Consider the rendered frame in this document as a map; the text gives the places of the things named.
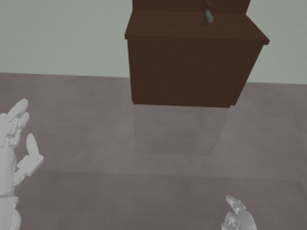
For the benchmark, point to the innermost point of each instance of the tap lever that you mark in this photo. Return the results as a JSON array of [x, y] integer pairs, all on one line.
[[209, 16]]

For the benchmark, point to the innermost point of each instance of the left robot hand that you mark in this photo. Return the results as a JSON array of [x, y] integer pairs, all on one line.
[[11, 125]]

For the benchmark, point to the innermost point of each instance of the counter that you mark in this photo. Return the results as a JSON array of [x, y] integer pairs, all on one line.
[[178, 58]]

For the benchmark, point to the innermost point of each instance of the left robot forearm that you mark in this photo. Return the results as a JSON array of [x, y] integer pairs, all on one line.
[[10, 218]]

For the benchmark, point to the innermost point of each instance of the right robot hand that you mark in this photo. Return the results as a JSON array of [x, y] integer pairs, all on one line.
[[243, 220]]

